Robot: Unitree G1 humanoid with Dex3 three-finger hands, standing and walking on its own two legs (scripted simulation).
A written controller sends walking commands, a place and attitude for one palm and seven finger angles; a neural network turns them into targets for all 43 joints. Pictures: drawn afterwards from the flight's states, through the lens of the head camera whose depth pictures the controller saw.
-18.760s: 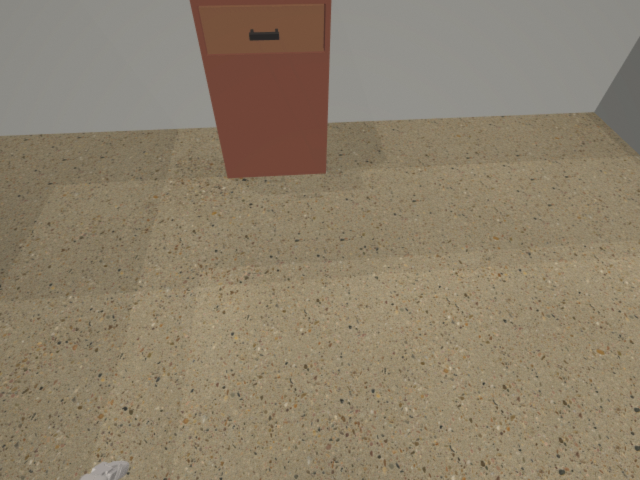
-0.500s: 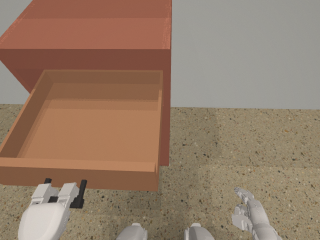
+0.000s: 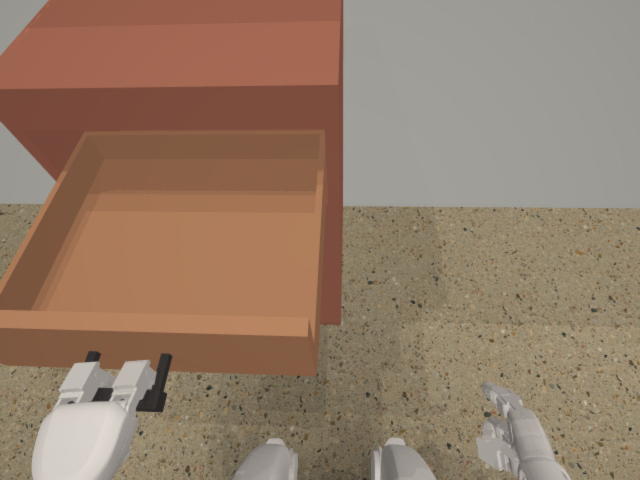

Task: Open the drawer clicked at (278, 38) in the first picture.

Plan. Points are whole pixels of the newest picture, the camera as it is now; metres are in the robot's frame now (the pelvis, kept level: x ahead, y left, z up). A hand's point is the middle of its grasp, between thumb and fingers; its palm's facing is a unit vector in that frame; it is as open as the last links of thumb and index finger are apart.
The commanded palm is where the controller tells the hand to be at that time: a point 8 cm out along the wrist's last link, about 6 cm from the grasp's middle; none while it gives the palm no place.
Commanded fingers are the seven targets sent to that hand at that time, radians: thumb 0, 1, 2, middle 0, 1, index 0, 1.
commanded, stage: open the thumb to release the handle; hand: left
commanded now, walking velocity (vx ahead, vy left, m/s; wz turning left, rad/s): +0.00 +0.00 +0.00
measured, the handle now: (122, 380) +0.23 +0.25 +0.01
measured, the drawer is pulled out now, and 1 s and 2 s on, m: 0.30 0.30 0.30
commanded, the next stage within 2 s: lift the hand off the handle in 0.38 s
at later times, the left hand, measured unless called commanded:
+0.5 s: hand (121, 437) +0.17 +0.24 -0.01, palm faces -0.04 -0.05 -1.00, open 13.3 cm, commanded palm +0.15 +0.24 +0.03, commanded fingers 0.00 -0.50 0.30 -0.30 -1.20 -0.30 -1.20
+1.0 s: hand (121, 428) +0.18 +0.24 +0.00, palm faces -0.04 -0.06 -1.00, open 13.8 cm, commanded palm +0.16 +0.25 +0.05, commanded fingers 0.00 -0.50 0.30 -0.30 -1.20 -0.30 -1.20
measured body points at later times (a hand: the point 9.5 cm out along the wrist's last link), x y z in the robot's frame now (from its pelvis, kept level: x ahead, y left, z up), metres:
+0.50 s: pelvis -0.01 -0.01 +0.01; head +0.06 -0.03 +0.46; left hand +0.17 +0.24 +0.04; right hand +0.19 -0.24 -0.10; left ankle -0.01 +0.12 -0.64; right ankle +0.02 -0.09 -0.64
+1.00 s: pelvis -0.01 -0.01 +0.02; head +0.05 -0.04 +0.46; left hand +0.17 +0.24 +0.05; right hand +0.18 -0.24 -0.09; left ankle -0.01 +0.12 -0.64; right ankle +0.02 -0.09 -0.64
